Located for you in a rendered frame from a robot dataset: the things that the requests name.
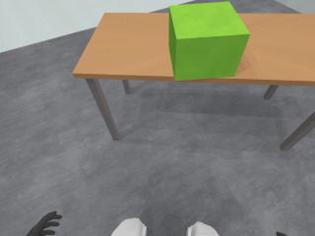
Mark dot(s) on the robot left hand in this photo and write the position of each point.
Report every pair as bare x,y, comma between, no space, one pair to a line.
37,230

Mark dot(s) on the robot right thigh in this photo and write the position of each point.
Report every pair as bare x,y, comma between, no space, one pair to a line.
201,229

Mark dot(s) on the robot left thigh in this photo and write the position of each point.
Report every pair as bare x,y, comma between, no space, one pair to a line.
130,227

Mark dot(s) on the carton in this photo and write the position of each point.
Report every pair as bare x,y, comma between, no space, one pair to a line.
205,40

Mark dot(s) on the table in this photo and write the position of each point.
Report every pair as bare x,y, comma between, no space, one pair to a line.
280,51

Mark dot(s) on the robot thigh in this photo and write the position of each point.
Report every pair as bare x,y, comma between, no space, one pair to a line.
201,229
130,227

